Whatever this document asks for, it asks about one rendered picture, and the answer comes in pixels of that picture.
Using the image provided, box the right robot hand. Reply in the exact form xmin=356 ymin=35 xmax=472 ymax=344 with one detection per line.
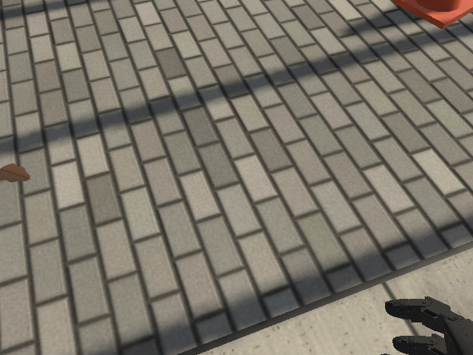
xmin=381 ymin=296 xmax=473 ymax=355

